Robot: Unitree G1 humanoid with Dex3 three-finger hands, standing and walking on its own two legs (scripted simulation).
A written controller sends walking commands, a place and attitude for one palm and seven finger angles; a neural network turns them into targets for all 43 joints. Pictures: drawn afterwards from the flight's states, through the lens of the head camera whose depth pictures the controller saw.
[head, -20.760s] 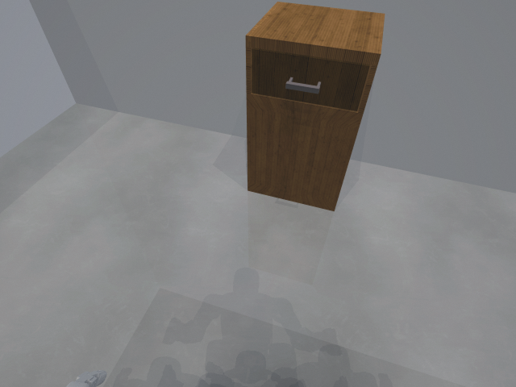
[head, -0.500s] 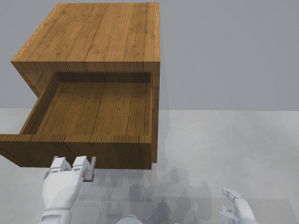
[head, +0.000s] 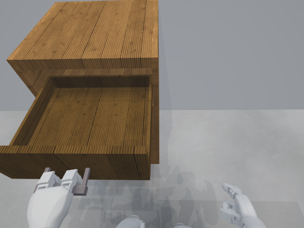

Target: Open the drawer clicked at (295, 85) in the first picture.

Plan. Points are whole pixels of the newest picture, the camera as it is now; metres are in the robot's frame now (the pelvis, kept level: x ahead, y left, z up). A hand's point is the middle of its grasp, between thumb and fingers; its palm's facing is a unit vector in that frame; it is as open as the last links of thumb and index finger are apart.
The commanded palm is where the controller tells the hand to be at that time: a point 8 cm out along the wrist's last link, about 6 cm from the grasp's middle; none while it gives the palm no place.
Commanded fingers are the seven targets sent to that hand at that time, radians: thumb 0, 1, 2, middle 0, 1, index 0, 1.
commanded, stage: pull the drawer open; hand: left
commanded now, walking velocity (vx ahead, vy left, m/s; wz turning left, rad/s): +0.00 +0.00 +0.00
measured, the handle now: (64, 181) +0.24 +0.25 +0.00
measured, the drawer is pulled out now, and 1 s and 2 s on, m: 0.30 0.30 0.29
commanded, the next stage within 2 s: open the thumb to release the handle in 0.28 s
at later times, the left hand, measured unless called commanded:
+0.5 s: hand (60, 206) +0.18 +0.25 -0.02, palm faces -0.02 -0.06 -1.00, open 5.7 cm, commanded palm +0.16 +0.25 +0.03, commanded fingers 0.00 0.41 0.69 -0.37 -1.30 -0.37 -1.30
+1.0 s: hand (60, 207) +0.18 +0.25 -0.02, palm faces -0.02 -0.08 -1.00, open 13.3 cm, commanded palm +0.16 +0.24 +0.03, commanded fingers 0.00 -0.50 0.30 -0.30 -1.20 -0.30 -1.20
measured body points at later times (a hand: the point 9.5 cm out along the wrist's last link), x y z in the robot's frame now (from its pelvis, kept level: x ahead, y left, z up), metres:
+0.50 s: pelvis +0.01 +0.00 -0.01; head +0.08 -0.02 +0.44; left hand +0.18 +0.25 +0.03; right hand +0.22 -0.22 -0.12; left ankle +0.02 +0.09 -0.65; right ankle -0.01 -0.07 -0.65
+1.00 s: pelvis -0.01 -0.01 +0.00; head +0.04 -0.02 +0.45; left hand +0.17 +0.25 +0.03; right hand +0.19 -0.24 -0.10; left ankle +0.02 +0.09 -0.65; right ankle -0.01 -0.07 -0.65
